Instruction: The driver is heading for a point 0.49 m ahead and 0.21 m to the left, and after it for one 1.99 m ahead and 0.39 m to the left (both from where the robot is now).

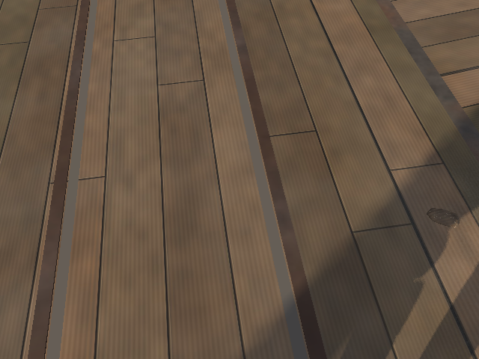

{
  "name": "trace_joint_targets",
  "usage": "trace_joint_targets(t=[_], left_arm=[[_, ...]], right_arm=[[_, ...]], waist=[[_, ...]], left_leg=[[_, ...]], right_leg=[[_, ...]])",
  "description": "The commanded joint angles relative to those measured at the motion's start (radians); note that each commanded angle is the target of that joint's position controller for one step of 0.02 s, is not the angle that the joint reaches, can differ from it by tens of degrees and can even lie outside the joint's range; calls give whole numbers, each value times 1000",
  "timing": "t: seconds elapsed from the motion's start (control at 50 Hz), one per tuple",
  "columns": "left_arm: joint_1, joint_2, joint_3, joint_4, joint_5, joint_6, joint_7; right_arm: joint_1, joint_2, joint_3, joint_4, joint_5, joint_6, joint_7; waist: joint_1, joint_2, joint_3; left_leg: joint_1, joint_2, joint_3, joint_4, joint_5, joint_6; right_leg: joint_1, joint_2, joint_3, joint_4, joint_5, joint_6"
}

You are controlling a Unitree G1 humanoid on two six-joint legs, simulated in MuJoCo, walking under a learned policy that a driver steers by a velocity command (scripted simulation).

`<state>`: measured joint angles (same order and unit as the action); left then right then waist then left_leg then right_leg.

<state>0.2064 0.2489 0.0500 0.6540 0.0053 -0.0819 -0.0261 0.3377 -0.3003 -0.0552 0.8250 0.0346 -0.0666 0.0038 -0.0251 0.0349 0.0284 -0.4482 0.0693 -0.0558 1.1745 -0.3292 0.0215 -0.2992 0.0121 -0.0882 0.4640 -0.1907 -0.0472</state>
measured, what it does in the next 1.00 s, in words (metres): walks ahead, turning left: left foot, then right foot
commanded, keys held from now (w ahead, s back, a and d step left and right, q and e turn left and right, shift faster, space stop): w+q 0.88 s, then w+e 0.12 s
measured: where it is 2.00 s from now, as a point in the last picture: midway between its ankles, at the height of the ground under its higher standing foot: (155, 197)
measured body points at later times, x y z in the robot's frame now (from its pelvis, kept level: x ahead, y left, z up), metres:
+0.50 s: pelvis +0.27 +0.07 -0.01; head +0.31 +0.08 +0.43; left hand +0.29 +0.36 -0.13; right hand +0.50 -0.15 -0.11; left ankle +0.32 +0.15 -0.74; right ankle +0.16 -0.11 -0.63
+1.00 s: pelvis +0.55 +0.11 +0.00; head +0.57 +0.11 +0.45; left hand +0.54 +0.41 -0.10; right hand +0.78 -0.08 -0.12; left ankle +0.40 +0.17 -0.65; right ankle +0.65 +0.04 -0.74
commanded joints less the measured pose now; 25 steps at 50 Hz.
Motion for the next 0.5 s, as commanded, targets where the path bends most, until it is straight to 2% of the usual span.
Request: trace_joint_targets(t=[0.02,0.06,0.1,0.14,0.18,0.24,0.28,0.32,0.34,0.36,0.38,0.4,0.42,0.44,0.46,0.48,0.5], left_arm=[[35,93,36,-13,2,-36,2],[34,103,43,12,6,-47,7],[50,112,47,36,9,-48,14],[49,125,50,49,8,-44,21],[65,145,55,63,3,-39,28],[122,171,64,96,-8,-23,35],[142,184,68,113,-17,-6,37],[132,210,73,115,-21,10,42],[127,228,76,113,-24,19,47],[118,243,79,110,-26,28,51],[96,246,76,103,-33,33,55],[105,215,61,86,-19,24,60],[185,69,14,27,4,-5,45],[107,148,23,14,-22,-51,26],[8,178,29,-18,-57,-66,17],[-6,160,23,-27,-45,-72,23],[-9,167,28,-15,-14,-67,32]], right_arm=[[17,-50,-19,-65,0,12,-2],[-17,-41,-21,-76,-3,26,-5],[-68,-35,-21,-96,-8,26,-4],[-118,-27,-16,-112,-11,20,8],[-198,-15,-7,-138,-15,16,23],[-303,-4,2,-187,-13,13,44],[-345,-10,2,-221,-11,12,57],[-336,-32,-9,-243,-10,15,66],[-300,-53,-21,-244,-10,19,66],[-209,-85,-39,-231,-8,23,64],[-55,-136,-68,-197,-6,26,53],[98,-216,-101,-165,-8,38,31],[42,-312,-113,-191,-1,33,23],[75,-231,-85,-210,-15,20,28],[55,-173,-71,-200,-24,9,29],[-10,-149,-62,-200,-19,0,32],[-73,-109,-51,-210,-15,-3,29]], waist=[[13,-142,-39],[6,-109,-1],[14,-91,23],[24,-87,35],[55,-74,57],[96,-55,90],[102,-61,93],[74,-93,52],[46,-118,8],[-8,-137,-50],[-97,-125,-130],[-162,-37,-219],[-32,248,-316],[-100,111,-439],[-107,57,-302],[-46,-41,-175],[-8,-58,-133]], left_leg=[[-181,71,-58,20,99,-10],[-224,64,-72,-18,149,-21],[-280,54,-87,-105,233,-28],[-268,45,-64,-240,342,-26],[-246,38,-9,-357,411,-17],[-279,32,37,-468,403,8],[-294,19,71,-512,337,31],[-216,-32,129,-534,241,66],[-146,-72,162,-528,183,87],[-27,-113,182,-529,138,113],[201,-152,179,-596,185,151],[513,-58,-4,-625,211,205],[848,220,-614,-737,84,422],[888,266,-796,-865,-12,430],[791,232,-635,-875,34,371],[616,186,-505,-878,155,331],[496,146,-413,-883,255,303]], right_leg=[[168,-270,235,-310,120,-157],[150,-264,156,-332,202,-149],[176,-260,92,-336,273,-144],[185,-241,24,-344,277,-127],[196,-243,-23,-355,278,-115],[295,-275,-60,-334,315,-108],[373,-294,-80,-290,394,-98],[417,-297,-109,-190,680,-78],[437,-295,-119,-108,863,-68],[429,-287,-128,28,989,-57],[344,-256,-148,233,969,-31],[99,-211,-144,534,650,14],[-366,28,-52,955,-326,89],[-469,19,206,1024,-370,63],[-516,-28,209,983,-296,40],[-492,-73,198,868,-221,33],[-430,-109,192,772,-187,38]])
